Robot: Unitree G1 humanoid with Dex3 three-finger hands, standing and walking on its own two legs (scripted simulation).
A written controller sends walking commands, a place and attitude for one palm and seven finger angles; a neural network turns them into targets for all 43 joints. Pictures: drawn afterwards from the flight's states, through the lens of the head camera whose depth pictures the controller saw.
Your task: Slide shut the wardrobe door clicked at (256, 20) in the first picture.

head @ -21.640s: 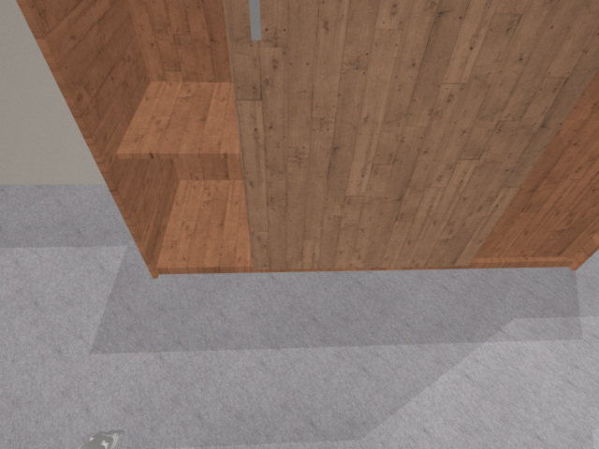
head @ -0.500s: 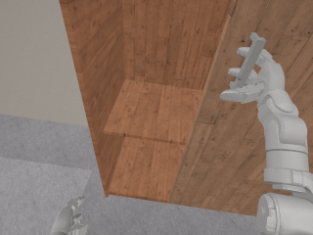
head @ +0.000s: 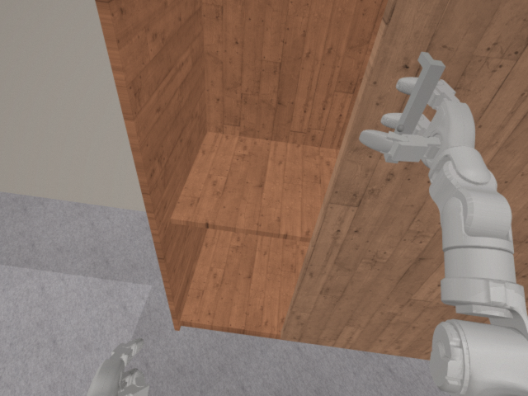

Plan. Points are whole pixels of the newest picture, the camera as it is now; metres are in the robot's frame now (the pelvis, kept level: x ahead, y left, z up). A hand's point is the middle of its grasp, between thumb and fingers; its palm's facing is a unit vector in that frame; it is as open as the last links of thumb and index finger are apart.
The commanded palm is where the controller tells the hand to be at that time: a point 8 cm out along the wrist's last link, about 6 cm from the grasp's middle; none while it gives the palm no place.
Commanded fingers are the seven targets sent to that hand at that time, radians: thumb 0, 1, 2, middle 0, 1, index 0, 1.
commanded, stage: grip the handle and tug to test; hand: right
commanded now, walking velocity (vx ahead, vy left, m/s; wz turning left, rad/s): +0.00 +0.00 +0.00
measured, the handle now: (407, 110) +0.47 -0.16 +0.25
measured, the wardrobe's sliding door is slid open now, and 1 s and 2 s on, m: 0.38 0.38 0.37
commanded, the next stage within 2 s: tug the door sideways, standing still in 1.10 s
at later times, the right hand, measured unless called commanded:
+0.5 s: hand (399, 126) +0.42 -0.13 +0.26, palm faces +0.06 +1.00 -0.02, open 5.8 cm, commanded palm +0.39 -0.18 +0.26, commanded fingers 0.00 -0.90 -0.90 0.45 1.40 0.45 1.40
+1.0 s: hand (398, 128) +0.42 -0.13 +0.25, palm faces +0.05 +1.00 -0.03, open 5.9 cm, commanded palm +0.37 -0.17 +0.26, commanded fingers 0.00 -0.90 -0.90 0.45 1.40 0.45 1.40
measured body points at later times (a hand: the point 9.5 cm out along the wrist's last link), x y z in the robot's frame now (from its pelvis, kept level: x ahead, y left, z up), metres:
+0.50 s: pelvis +0.00 +0.00 +0.00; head -0.01 +0.03 +0.45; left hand +0.17 +0.24 -0.10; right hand +0.41 -0.18 +0.26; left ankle -0.09 +0.10 -0.74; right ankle +0.04 -0.13 -0.74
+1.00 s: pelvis +0.01 +0.00 +0.00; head +0.00 +0.04 +0.45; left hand +0.18 +0.24 -0.10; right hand +0.41 -0.18 +0.26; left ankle -0.09 +0.10 -0.74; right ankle +0.04 -0.13 -0.74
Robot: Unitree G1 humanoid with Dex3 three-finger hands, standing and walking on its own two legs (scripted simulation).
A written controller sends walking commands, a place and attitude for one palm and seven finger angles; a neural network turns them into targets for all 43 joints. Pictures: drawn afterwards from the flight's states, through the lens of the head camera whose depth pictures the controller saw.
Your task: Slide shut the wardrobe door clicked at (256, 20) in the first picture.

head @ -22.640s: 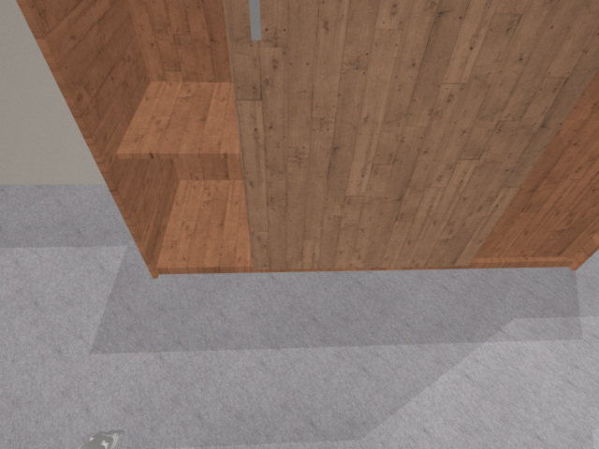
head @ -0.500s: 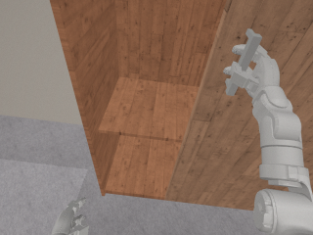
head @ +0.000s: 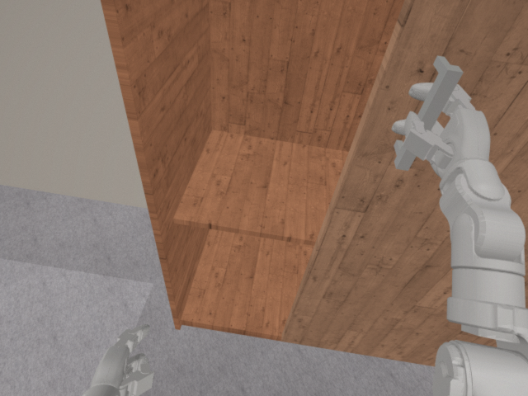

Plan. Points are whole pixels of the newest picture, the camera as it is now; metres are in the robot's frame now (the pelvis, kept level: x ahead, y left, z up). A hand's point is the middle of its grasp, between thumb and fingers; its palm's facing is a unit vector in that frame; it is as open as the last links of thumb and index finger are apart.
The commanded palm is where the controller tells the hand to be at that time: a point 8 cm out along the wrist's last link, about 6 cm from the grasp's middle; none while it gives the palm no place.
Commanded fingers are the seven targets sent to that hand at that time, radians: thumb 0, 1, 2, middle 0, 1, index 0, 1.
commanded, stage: grip the handle and tug to test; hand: right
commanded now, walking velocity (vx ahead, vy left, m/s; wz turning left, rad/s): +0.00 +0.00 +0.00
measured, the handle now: (420, 116) +0.46 -0.16 +0.25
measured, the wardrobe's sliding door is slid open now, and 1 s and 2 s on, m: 0.38 0.37 0.22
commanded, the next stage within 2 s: tug the door sideways, standing still in 0.10 s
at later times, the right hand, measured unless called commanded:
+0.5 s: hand (410, 129) +0.41 -0.14 +0.26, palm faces +0.08 +0.99 -0.07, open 5.7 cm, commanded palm +0.40 -0.16 +0.26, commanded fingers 0.00 -0.90 -0.90 0.45 1.40 0.45 1.40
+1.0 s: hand (394, 136) +0.42 -0.12 +0.24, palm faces +0.25 +0.97 -0.07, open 6.4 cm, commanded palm +0.40 -0.10 +0.24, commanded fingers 0.00 -0.90 -0.90 0.45 1.40 0.45 1.40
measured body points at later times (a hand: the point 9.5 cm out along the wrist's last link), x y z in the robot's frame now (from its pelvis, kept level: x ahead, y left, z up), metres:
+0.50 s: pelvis +0.06 -0.01 +0.01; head +0.07 +0.02 +0.46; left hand +0.30 +0.20 -0.08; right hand +0.40 -0.19 +0.26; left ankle -0.08 +0.11 -0.70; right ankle +0.02 -0.13 -0.73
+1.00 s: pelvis +0.05 +0.05 -0.01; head +0.12 +0.03 +0.44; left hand +0.28 +0.25 -0.11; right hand +0.40 -0.17 +0.24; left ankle +0.14 +0.11 -0.72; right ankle +0.04 -0.06 -0.74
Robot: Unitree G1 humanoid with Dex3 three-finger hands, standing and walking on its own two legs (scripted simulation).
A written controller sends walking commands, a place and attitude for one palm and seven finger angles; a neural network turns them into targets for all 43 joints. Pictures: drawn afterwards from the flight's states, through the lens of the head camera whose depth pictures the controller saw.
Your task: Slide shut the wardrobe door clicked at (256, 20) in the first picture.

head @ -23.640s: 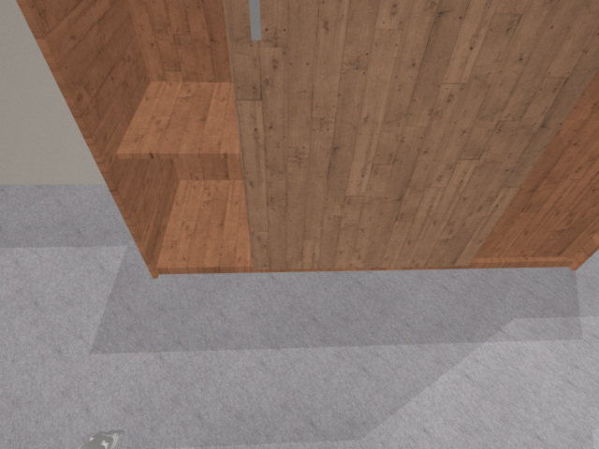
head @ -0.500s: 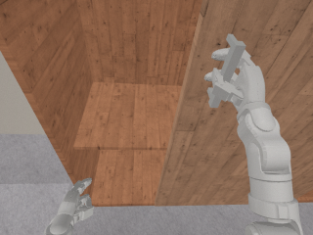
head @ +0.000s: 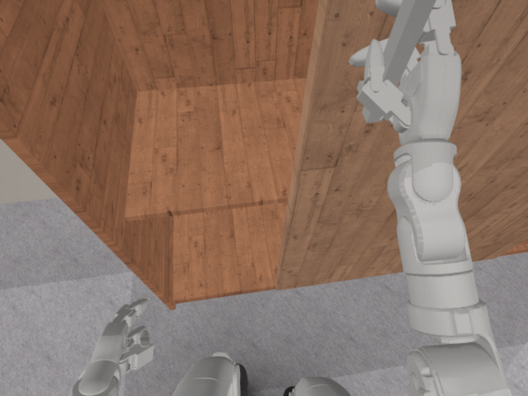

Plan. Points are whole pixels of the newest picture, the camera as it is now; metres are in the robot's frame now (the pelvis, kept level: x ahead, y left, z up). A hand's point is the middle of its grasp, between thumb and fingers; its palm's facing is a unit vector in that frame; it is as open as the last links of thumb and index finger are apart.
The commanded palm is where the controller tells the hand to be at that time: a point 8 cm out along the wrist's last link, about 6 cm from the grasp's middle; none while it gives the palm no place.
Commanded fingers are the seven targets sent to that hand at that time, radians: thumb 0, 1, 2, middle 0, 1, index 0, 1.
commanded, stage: step sideways, sliding the door along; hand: right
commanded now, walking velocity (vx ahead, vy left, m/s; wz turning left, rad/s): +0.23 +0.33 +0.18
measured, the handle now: (388, 48) +0.43 -0.14 +0.26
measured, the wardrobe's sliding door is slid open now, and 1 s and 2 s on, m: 0.37 0.22 0.00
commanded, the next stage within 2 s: stop walking and hold the door there in 1.98 s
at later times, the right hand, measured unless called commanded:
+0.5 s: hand (326, 85) +0.39 -0.07 +0.24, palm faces +0.29 +0.95 -0.09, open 6.5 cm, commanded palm +0.36 -0.05 +0.24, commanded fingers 0.00 -0.90 -0.90 0.45 1.40 0.45 1.40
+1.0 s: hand (219, 94) +0.38 +0.04 +0.24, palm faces +0.27 +0.96 -0.07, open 6.5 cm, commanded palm +0.35 +0.06 +0.24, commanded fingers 0.00 -0.90 -0.90 0.45 1.40 0.45 1.40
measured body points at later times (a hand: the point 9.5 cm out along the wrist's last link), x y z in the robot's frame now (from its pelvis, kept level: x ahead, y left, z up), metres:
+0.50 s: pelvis +0.00 +0.12 -0.01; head +0.09 +0.13 +0.43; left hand +0.25 +0.28 -0.11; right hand +0.37 -0.12 +0.25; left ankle +0.04 +0.23 -0.73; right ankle +0.00 -0.08 -0.71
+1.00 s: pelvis -0.01 +0.21 -0.01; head +0.06 +0.22 +0.43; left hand +0.20 +0.40 -0.11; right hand +0.36 -0.01 +0.25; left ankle +0.02 +0.35 -0.73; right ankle +0.03 +0.00 -0.73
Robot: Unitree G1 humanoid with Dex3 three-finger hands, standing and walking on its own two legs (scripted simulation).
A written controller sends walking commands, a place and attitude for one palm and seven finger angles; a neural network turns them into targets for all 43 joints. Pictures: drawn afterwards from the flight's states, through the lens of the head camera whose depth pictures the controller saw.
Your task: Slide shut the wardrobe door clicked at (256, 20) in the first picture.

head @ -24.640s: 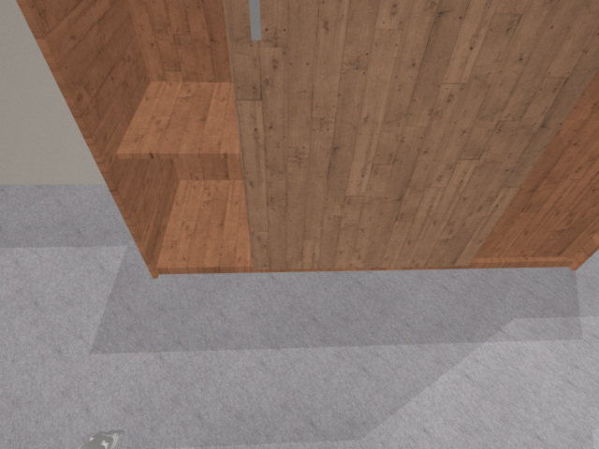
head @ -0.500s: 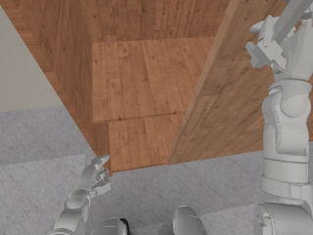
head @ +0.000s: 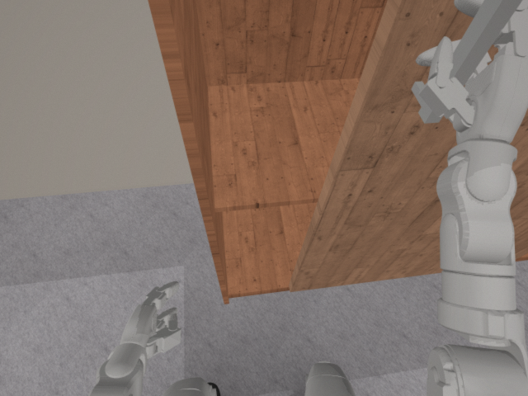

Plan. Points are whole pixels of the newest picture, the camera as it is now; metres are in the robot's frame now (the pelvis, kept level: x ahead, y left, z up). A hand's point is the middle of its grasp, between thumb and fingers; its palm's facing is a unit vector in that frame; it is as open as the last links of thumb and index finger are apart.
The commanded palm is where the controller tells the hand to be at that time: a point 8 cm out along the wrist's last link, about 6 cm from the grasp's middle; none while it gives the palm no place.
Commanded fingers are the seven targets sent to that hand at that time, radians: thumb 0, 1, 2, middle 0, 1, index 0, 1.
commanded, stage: step sideways, sliding the door along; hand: right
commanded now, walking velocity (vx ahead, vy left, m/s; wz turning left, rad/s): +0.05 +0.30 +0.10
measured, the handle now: (456, 49) +0.42 -0.22 +0.27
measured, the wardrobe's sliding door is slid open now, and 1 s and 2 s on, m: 0.22 0.00 0.00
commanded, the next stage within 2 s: stop walking and hold the door there in 0.98 s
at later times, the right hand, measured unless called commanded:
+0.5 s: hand (279, 101) +0.36 -0.03 +0.25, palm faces +0.03 +1.00 -0.07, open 6.7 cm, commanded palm +0.34 -0.04 +0.25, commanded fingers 0.00 -0.90 -0.90 0.45 1.40 0.45 1.40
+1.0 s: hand (221, 97) +0.36 +0.03 +0.26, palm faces +0.15 +0.99 -0.02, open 6.4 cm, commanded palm +0.34 +0.05 +0.25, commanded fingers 0.00 -0.90 -0.90 0.45 1.40 0.45 1.40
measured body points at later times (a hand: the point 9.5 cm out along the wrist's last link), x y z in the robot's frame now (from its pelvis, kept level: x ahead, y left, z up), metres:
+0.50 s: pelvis -0.02 +0.07 +0.00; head +0.03 +0.07 +0.45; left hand +0.18 +0.28 -0.09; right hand +0.36 -0.08 +0.25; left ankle +0.01 +0.15 -0.71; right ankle +0.00 -0.12 -0.72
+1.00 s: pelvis -0.05 +0.18 +0.01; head +0.00 +0.16 +0.46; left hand +0.11 +0.42 -0.09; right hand +0.35 -0.02 +0.26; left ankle -0.03 +0.28 -0.66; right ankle -0.03 +0.05 -0.72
